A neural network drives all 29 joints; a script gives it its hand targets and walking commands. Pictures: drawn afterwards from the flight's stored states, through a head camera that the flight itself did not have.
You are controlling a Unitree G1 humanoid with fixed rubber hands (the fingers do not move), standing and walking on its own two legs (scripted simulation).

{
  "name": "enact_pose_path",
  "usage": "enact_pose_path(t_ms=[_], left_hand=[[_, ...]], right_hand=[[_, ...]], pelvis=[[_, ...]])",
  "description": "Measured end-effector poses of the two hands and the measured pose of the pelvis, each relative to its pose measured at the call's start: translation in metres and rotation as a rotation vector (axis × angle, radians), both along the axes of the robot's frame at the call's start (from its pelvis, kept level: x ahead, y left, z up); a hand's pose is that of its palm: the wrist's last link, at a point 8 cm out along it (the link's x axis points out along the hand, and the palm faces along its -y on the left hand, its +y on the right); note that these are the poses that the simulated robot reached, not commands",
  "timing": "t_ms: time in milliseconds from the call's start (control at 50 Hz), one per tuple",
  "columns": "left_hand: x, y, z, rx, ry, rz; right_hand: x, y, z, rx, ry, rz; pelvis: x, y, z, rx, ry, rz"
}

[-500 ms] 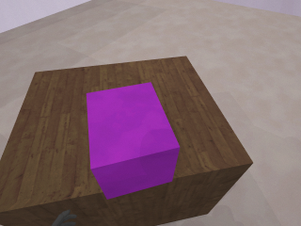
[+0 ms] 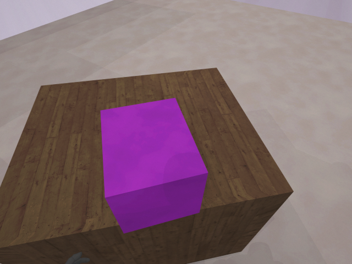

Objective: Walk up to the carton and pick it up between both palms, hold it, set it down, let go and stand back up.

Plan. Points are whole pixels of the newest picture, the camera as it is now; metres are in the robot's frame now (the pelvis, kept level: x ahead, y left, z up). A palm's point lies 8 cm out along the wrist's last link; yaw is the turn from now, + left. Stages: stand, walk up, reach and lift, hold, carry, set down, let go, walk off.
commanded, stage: walk up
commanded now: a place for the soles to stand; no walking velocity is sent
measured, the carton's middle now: (150, 162) +0.38 +0.06 +0.00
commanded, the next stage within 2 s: reach and lift in 0.06 s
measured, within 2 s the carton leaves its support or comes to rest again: neither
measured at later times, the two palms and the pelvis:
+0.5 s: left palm out of the picture +0.13 +0.23 -0.08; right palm out of the picture +0.14 -0.25 -0.09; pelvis -0.02 -0.01 +0.00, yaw +7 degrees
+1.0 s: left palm out of the picture +0.14 +0.22 -0.04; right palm out of the picture +0.15 -0.23 -0.05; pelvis -0.02 -0.01 +0.01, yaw +6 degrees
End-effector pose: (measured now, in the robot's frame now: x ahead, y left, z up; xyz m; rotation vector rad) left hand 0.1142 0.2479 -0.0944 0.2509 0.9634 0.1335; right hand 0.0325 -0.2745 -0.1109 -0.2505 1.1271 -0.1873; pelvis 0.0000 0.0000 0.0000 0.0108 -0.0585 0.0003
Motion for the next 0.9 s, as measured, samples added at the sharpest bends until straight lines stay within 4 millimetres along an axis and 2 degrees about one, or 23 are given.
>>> enact_pose_path(t_ms=[80, 120, 200, 280, 340, 420, 520, 700, 900], left_hand=[[0.0, 0.001, 0.001, 0.005, 0.007, 0.003], [0.001, 0.005, -0.007, 0.027, 0.085, 0.022], [0.021, 0.007, -0.018, 0.039, 0.16, 0.055], [0.047, -0.007, -0.007, 0.0, 0.053, 0.033], [0.046, -0.016, 0.003, -0.014, -0.003, 0.034], [0.031, -0.022, 0.013, -0.024, -0.044, 0.065], [0.019, -0.02, 0.02, -0.027, -0.077, 0.098], [0.024, -0.016, 0.041, -0.014, -0.181, 0.104], [0.023, -0.027, 0.049, -0.036, -0.254, 0.131]], right_hand=[[0.006, 0.002, 0.0, 0.004, -0.008, 0.005], [0.016, 0.001, -0.006, 0.011, -0.03, 0.032], [0.062, -0.001, -0.017, 0.024, -0.116, 0.085], [0.105, 0.003, -0.01, 0.022, -0.245, 0.11], [0.119, 0.01, 0.001, 0.035, -0.301, 0.127], [0.118, 0.02, 0.014, 0.046, -0.323, 0.153], [0.109, 0.032, 0.019, 0.069, -0.333, 0.159], [0.106, 0.047, 0.029, 0.124, -0.408, 0.152], [0.111, 0.041, 0.047, 0.128, -0.473, 0.167]], pelvis=[[0.002, 0.001, 0.001, 0.003, 0.008, 0.0], [-0.002, 0.002, -0.003, 0.0, 0.034, 0.021], [-0.015, 0.002, -0.016, -0.007, 0.05, 0.045], [-0.022, -0.001, -0.02, -0.02, 0.044, 0.065], [-0.022, -0.005, -0.015, -0.027, 0.03, 0.08], [-0.021, -0.01, -0.006, -0.023, 0.016, 0.103], [-0.022, -0.013, -0.001, -0.026, -0.001, 0.119], [-0.024, -0.013, 0.003, -0.023, -0.051, 0.125], [-0.02, -0.012, 0.009, -0.016, -0.07, 0.114]])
